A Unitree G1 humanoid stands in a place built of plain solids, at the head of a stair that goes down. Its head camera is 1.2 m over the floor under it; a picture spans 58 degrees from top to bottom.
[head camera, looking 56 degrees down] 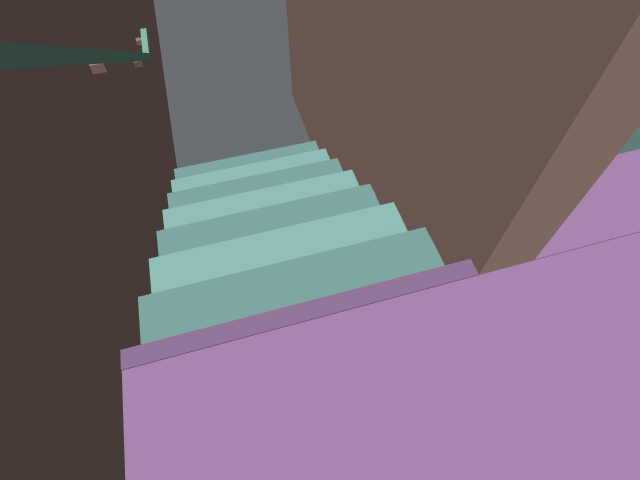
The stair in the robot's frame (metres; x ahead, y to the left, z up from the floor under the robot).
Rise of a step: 0.17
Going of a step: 0.27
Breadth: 1.10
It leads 16 degrees to the left of straight ahead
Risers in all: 8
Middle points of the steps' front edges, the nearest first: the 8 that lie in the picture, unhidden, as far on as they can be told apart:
0.58 0.04 0.00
0.84 0.12 -0.18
1.10 0.19 -0.35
1.36 0.27 -0.52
1.62 0.34 -0.68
1.88 0.41 -0.85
2.14 0.49 -1.02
2.40 0.56 -1.18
